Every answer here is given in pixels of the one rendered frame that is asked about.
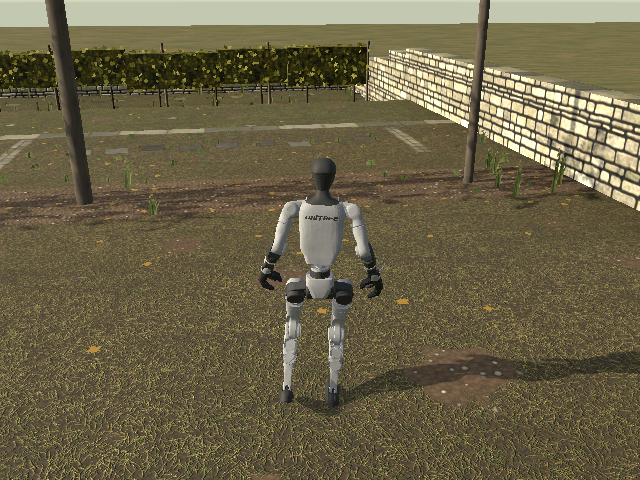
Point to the humanoid robot torso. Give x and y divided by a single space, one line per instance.
321 233

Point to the robot left upper arm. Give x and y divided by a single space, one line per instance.
290 209

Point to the left robot hand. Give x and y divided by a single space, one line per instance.
273 276

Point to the right robot hand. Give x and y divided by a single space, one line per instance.
368 283

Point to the robot left thigh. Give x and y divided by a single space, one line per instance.
295 293

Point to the robot right upper arm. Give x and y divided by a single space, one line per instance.
353 212

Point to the right robot forearm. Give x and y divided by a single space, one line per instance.
371 265

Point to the left robot forearm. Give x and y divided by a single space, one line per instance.
270 260

